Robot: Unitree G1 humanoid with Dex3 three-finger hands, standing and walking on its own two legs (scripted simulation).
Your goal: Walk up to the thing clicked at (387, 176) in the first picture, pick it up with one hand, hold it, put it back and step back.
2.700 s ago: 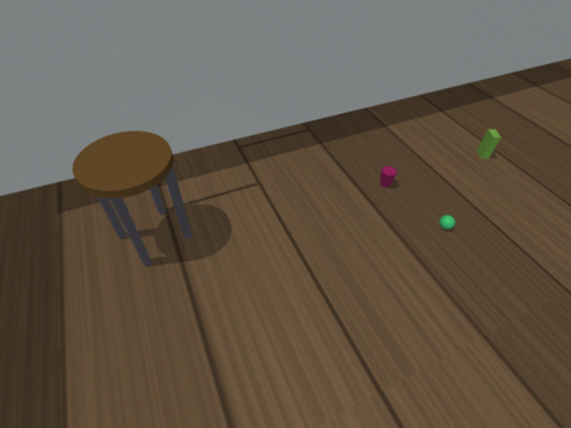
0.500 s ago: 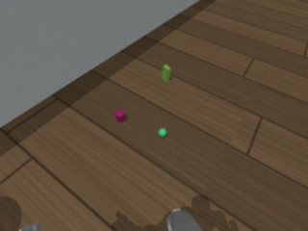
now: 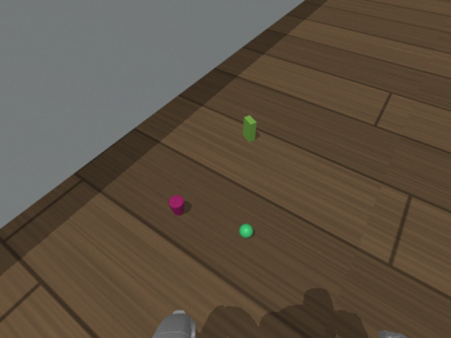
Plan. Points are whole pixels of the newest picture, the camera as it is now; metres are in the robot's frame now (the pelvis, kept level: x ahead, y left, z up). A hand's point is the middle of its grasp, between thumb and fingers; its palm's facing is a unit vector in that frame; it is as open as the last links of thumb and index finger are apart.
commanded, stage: walk up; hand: left
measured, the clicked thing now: (177, 206) +0.80 +0.27 -0.72
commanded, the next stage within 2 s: none
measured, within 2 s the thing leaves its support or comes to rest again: neither
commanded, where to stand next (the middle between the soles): +0.44 +0.04 m, yaw +1 degrees
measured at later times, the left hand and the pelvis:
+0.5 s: hand (92, 272) +0.27 +0.31 -0.13, palm faces -0.10 -0.93 -0.37, open 7.3 cm; pelvis +0.18 +0.04 +0.00, yaw -2 degrees
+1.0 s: hand (104, 234) +0.37 +0.32 -0.15, palm faces +0.00 -0.93 -0.38, open 7.4 cm; pelvis +0.33 +0.04 -0.01, yaw +1 degrees
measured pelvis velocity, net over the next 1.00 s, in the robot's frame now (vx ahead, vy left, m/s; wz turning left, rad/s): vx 0.33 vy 0.04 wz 0.01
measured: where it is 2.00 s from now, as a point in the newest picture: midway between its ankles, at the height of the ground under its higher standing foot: (221, 288)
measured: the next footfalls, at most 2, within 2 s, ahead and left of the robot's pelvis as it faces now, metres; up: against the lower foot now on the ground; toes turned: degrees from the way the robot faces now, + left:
left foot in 0.10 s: +0.20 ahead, +0.16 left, +0.00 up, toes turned +5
right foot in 0.58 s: +0.34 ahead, -0.11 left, +0.00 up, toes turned -5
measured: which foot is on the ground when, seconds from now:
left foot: up 0.00-0.08, down 0.10-0.60, up 0.62-0.98, down 1.00-1.00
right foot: down 0.00-0.14, up 0.16-0.56, down 0.58-1.00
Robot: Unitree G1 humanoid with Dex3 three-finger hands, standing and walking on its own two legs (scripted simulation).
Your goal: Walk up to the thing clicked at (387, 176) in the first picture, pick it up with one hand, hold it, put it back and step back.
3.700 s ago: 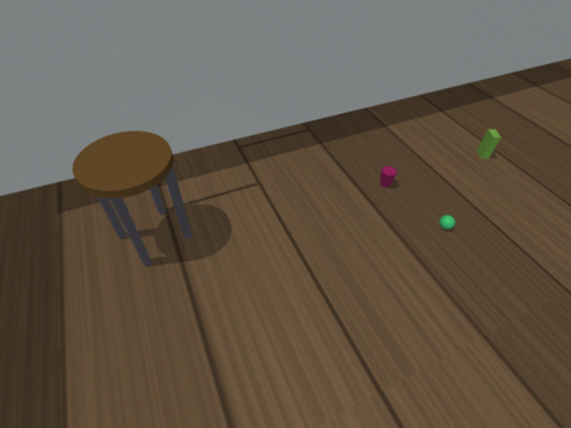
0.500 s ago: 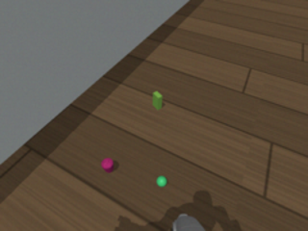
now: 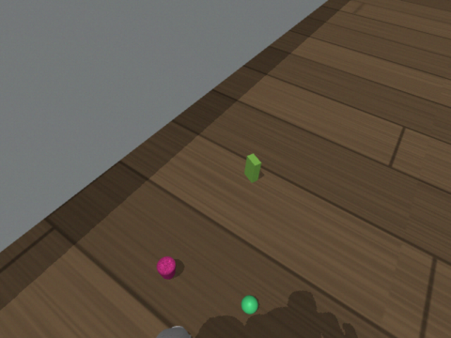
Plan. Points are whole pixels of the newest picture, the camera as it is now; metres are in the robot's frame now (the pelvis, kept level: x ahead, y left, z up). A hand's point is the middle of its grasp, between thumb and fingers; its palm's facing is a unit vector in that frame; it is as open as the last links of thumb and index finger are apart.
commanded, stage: walk up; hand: left
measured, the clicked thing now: (167, 269) +0.48 +0.23 -0.71
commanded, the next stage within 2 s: stand in 1.56 s
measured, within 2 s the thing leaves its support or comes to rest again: neither
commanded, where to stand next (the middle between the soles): +0.11 -0.01 m, yaw +0 degrees
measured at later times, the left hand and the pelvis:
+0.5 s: hand out of the picture +0.10 +0.27 -0.14, palm faces -0.05 -0.91 -0.40, open 7.3 cm; pelvis +0.06 +0.00 +0.00, yaw -2 degrees
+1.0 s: hand (106, 313) +0.19 +0.24 -0.13, palm faces -0.05 -0.95 -0.31, open 7.3 cm; pelvis +0.07 +0.00 +0.02, yaw -2 degrees
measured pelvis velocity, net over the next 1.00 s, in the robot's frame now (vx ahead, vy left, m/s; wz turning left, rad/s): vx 0.07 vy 0.00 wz -0.03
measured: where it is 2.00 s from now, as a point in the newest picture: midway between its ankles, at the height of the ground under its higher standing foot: outside the picture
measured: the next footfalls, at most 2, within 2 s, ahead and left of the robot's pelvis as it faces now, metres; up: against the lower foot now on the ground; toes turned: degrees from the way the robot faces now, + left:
right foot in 0.40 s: +0.12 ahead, -0.13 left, +0.00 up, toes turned -2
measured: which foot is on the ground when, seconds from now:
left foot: down 0.00-1.00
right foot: down 0.00-0.02, up 0.04-0.38, down 0.40-1.00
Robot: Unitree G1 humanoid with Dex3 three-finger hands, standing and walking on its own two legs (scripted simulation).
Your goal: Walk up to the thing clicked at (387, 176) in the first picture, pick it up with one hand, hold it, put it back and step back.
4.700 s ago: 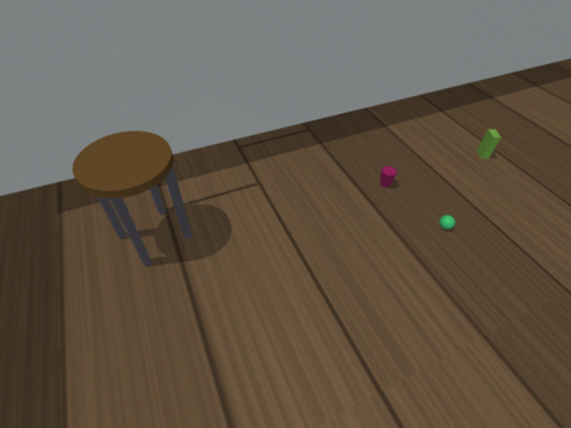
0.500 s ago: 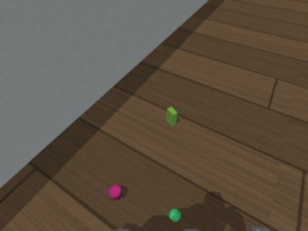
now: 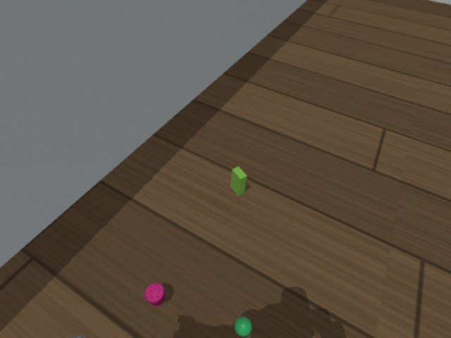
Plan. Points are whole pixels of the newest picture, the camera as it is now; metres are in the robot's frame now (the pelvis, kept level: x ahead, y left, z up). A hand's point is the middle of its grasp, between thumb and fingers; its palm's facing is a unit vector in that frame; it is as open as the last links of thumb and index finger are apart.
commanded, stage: walk up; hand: left
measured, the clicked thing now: (156, 295) +0.40 +0.24 -0.73
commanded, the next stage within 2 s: stand in 0.56 s
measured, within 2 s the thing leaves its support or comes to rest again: neither
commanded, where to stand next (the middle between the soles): +0.04 +0.00 m, yaw +2 degrees
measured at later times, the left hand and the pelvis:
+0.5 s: hand out of the picture +0.08 +0.26 -0.16, palm faces +0.01 -0.94 -0.33, open 7.3 cm; pelvis +0.01 +0.00 +0.00, yaw +0 degrees
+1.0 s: hand out of the picture +0.10 +0.25 -0.15, palm faces -0.02 -0.94 -0.34, open 7.3 cm; pelvis +0.02 +0.00 +0.00, yaw +0 degrees
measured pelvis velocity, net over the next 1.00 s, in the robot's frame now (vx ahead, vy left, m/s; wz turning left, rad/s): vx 0.02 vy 0.00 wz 0.01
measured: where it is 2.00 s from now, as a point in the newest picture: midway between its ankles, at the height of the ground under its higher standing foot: outside the picture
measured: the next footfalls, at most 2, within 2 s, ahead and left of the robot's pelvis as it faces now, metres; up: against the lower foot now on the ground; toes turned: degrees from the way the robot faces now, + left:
none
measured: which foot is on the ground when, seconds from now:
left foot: down 0.00-1.00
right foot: down 0.00-1.00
